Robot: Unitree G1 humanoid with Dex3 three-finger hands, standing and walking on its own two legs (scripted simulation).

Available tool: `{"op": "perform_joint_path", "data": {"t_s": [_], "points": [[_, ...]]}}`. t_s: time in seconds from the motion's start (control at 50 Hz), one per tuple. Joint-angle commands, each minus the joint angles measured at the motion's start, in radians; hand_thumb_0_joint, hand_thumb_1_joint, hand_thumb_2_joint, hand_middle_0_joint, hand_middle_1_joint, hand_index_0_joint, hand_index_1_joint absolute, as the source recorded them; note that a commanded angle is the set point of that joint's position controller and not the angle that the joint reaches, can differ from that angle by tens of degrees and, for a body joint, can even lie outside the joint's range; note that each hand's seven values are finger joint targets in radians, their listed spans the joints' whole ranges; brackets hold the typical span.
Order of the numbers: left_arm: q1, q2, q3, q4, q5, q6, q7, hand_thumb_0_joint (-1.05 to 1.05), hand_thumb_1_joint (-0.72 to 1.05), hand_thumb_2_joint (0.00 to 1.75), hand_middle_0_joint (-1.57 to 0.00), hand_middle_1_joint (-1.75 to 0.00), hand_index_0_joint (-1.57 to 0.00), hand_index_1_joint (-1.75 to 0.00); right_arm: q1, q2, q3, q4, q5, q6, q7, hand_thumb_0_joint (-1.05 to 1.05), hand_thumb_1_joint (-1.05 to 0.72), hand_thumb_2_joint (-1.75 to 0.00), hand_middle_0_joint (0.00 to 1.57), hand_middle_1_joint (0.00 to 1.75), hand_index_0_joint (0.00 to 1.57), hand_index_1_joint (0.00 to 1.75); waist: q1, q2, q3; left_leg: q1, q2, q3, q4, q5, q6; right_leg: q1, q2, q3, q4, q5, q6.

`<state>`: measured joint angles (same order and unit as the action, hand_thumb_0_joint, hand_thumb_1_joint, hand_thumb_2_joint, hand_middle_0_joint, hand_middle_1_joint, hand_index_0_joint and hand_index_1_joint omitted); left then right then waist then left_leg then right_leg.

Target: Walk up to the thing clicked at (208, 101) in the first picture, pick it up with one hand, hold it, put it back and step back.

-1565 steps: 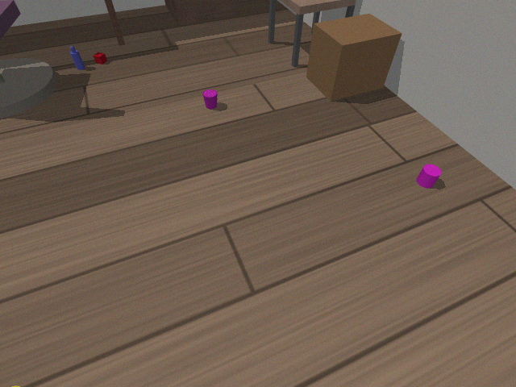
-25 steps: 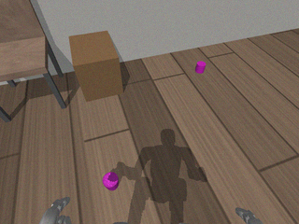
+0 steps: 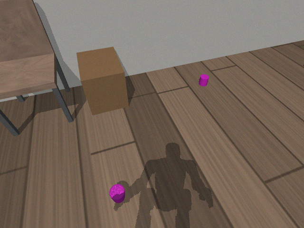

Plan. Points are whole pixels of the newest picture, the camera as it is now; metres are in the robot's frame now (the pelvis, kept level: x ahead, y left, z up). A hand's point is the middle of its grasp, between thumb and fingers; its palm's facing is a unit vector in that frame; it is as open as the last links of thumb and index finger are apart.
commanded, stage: stand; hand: left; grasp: from above
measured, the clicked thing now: (118, 194) +0.45 +0.23 -0.73
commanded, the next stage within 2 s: step back in 1.78 s
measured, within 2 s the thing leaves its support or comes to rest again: neither
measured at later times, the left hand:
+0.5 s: hand out of the picture +0.05 +0.22 -0.16, palm faces +0.01 -0.94 -0.33, open 7.4 cm
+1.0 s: hand out of the picture +0.09 +0.21 -0.16, palm faces +0.00 -0.95 -0.30, open 7.4 cm
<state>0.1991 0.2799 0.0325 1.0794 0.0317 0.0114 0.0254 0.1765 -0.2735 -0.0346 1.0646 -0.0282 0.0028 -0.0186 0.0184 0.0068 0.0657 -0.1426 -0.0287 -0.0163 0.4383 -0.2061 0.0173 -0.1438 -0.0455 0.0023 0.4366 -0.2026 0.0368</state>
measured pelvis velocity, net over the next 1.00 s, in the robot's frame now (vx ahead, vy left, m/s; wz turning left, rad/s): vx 0.02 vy -0.02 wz -0.01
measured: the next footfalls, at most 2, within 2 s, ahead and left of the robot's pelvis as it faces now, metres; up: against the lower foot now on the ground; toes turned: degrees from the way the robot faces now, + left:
none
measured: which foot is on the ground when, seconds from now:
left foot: down 0.00-1.00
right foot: down 0.00-1.00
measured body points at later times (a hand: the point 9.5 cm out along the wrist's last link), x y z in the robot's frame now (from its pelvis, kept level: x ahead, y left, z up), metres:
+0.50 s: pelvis +0.01 -0.01 +0.00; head +0.01 -0.02 +0.45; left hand +0.05 +0.27 -0.14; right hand +0.06 -0.30 -0.14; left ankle +0.03 +0.11 -0.74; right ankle +0.03 -0.14 -0.74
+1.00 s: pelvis +0.02 -0.02 +0.01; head +0.03 -0.02 +0.46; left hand +0.09 +0.25 -0.13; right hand +0.08 -0.29 -0.14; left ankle +0.03 +0.11 -0.74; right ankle +0.03 -0.14 -0.74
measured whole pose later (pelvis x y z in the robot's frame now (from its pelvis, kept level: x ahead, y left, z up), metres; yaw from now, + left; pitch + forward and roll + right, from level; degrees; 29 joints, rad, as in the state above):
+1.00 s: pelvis +0.02 -0.02 +0.01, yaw -1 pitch -4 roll +0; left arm 0.12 0.27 0.02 1.16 0.02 0.00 0.01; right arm 0.13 -0.28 0.00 1.14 -0.01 0.00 -0.01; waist 0.00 0.01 0.06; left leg -0.08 0.00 -0.02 0.33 -0.18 -0.01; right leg -0.09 -0.01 0.00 0.34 -0.18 0.01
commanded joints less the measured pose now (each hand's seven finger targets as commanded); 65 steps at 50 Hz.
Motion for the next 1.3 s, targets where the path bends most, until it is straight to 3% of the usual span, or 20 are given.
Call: {"op": "perform_joint_path", "data": {"t_s": [0.0, 0.12, 0.26, 0.38, 0.46, 0.56, 0.68, 0.72, 0.84, 0.88, 0.98, 1.14, 1.28], "points": [[-0.039, 0.182, 0.036, -0.037, 0.001, -0.03, 0.012, 0.0, 0.9, 0.9, -0.2, -0.3, -0.2, -0.3, -0.042, -0.2, -0.042, -0.051, 0.0, -0.027, -0.011, 0.0, -0.9, -0.9, 0.2, 0.3, 0.2, 0.3, -0.005, 0.0, -0.017, -0.024, 0.112, -0.128, -0.148, -0.053, 0.014, -0.004, -0.056, 0.074, -0.11, -0.017, -0.043], [-0.044, 0.206, 0.036, -0.012, -0.002, -0.028, 0.01, 0.0, 0.9, 0.9, -0.2, -0.3, -0.2, -0.3, -0.043, -0.199, -0.037, -0.031, 0.0, -0.018, -0.004, 0.0, -0.9, -0.9, 0.2, 0.3, 0.2, 0.3, -0.008, -0.02, 0.033, -0.063, 0.103, -0.124, -0.167, -0.12, 0.01, -0.028, -0.052, 0.08, -0.146, -0.106, -0.038], [-0.043, 0.21, 0.031, 0.002, -0.003, -0.028, 0.007, 0.0, 0.9, 0.9, -0.2, -0.3, -0.2, -0.3, -0.051, -0.215, -0.034, -0.019, 0.004, -0.017, -0.001, 0.0, -0.9, -0.9, 0.2, 0.3, 0.2, 0.3, -0.008, -0.006, 0.021, -0.045, 0.111, -0.128, -0.161, -0.138, 0.015, -0.044, -0.06, 0.091, -0.158, -0.144, -0.044], [-0.06, 0.22, 0.033, 0.005, -0.007, -0.032, 0.005, 0.0, 0.9, 0.9, -0.2, -0.3, -0.2, -0.3, -0.052, -0.22, -0.027, -0.012, 0.006, -0.02, 0.0, 0.0, -0.9, -0.9, 0.2, 0.3, 0.2, 0.3, -0.011, -0.01, 0.005, -0.043, 0.112, -0.117, -0.154, -0.07, 0.015, -0.019, -0.065, 0.095, -0.156, -0.09, -0.048], [-0.073, 0.217, 0.031, 0.006, -0.013, -0.036, 0.003, 0.0, 0.9, 0.9, -0.2, -0.3, -0.2, -0.3, -0.045, -0.222, -0.022, 0.001, 0.007, -0.027, -0.003, 0.0, -0.9, -0.9, 0.2, 0.3, 0.2, 0.3, -0.014, 0.002, -0.045, 0.005, 0.122, -0.103, -0.14, 0.053, 0.013, 0.018, -0.072, 0.096, -0.146, 0.03, -0.052], [-0.068, 0.196, 0.024, 0.023, -0.016, -0.031, 0.002, 0.0, 0.9, 0.9, -0.2, -0.3, -0.2, -0.3, -0.049, -0.206, -0.01, 0.013, 0.01, -0.024, -0.005, 0.0, -0.9, -0.9, 0.2, 0.3, 0.2, 0.3, -0.01, -0.009, -0.045, 0.011, 0.125, -0.097, -0.152, 0.073, 0.011, 0.032, -0.066, 0.084, -0.144, 0.065, -0.051], [-0.079, 0.201, 0.026, 0.024, -0.019, -0.032, 0.004, 0.0, 0.9, 0.9, -0.2, -0.3, -0.2, -0.3, -0.048, -0.218, -0.008, 0.02, 0.014, -0.029, -0.01, 0.0, -0.9, -0.9, 0.2, 0.3, 0.2, 0.3, -0.012, -0.009, -0.086, 0.068, 0.135, -0.081, -0.135, 0.245, 0.004, 0.071, -0.073, 0.08, -0.124, 0.238, -0.05], [-0.079, 0.173, 0.019, 0.031, -0.019, -0.027, 0.005, 0.0, 0.9, 0.9, -0.2, -0.3, -0.2, -0.3, -0.054, -0.196, -0.002, 0.025, 0.014, -0.025, -0.01, 0.0, -0.9, -0.9, 0.2, 0.3, 0.2, 0.3, -0.011, -0.009, -0.072, 0.06, 0.133, -0.079, -0.142, 0.222, 0.003, 0.062, -0.064, 0.071, -0.133, 0.211, -0.047], [-0.091, 0.169, 0.02, 0.04, -0.021, -0.024, 0.004, 0.0, 0.9, 0.9, -0.2, -0.3, -0.2, -0.3, -0.049, -0.174, 0.003, 0.038, 0.013, -0.02, -0.01, 0.0, -0.9, -0.9, 0.2, 0.3, 0.2, 0.3, -0.014, -0.02, -0.032, 0.03, 0.13, -0.075, -0.166, 0.158, 0.0, 0.053, -0.06, 0.075, -0.146, 0.148, -0.048], [-0.096, 0.192, 0.025, 0.031, -0.016, -0.027, 0.003, 0.0, 0.9, 0.9, -0.2, -0.3, -0.2, -0.3, -0.06, -0.21, -0.007, 0.027, 0.011, -0.024, -0.01, 0.0, -0.9, -0.9, 0.2, 0.3, 0.2, 0.3, -0.015, -0.011, -0.03, 0.031, 0.133, -0.077, -0.167, 0.156, -0.003, 0.047, -0.063, 0.079, -0.15, 0.145, -0.045], [-0.108, 0.215, 0.034, 0.024, -0.013, -0.034, 0.002, 0.0, 0.9, 0.9, -0.2, -0.3, -0.2, -0.3, -0.085, -0.225, -0.015, 0.019, 0.009, -0.028, -0.007, 0.0, -0.9, -0.9, 0.2, 0.3, 0.2, 0.3, -0.011, -0.013, -0.023, 0.023, 0.133, -0.081, -0.17, 0.086, -0.003, 0.03, -0.063, 0.086, -0.17, 0.073, -0.045], [-0.121, 0.221, 0.034, 0.011, -0.015, -0.04, -0.001, 0.0, 0.9, 0.9, -0.2, -0.3, -0.2, -0.3, -0.087, -0.23, -0.018, 0.013, 0.012, -0.034, -0.006, 0.0, -0.9, -0.9, 0.2, 0.3, 0.2, 0.3, -0.022, 0.0, -0.111, 0.086, 0.146, -0.075, -0.142, 0.195, 0.004, 0.064, -0.076, 0.086, -0.14, 0.21, -0.053], [-0.118, 0.229, 0.028, 0.011, -0.019, -0.038, -0.002, 0.0, 0.9, 0.9, -0.2, -0.3, -0.2, -0.3, -0.078, -0.24, -0.014, 0.02, 0.014, -0.028, -0.003, 0.0, -0.9, -0.9, 0.2, 0.3, 0.2, 0.3, -0.02, -0.01, -0.068, 0.057, 0.146, -0.077, -0.157, 0.16, 0.001, 0.053, -0.072, 0.086, -0.149, 0.161, -0.05]]}}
